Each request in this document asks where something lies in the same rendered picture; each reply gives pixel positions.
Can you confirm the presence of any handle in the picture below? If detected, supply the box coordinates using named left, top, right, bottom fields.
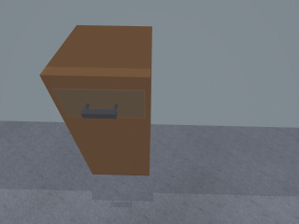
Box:
left=81, top=104, right=118, bottom=119

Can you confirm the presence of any drawer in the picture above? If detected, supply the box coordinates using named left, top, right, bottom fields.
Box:
left=53, top=88, right=146, bottom=119

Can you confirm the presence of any cabinet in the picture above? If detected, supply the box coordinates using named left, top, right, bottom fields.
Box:
left=40, top=25, right=152, bottom=176

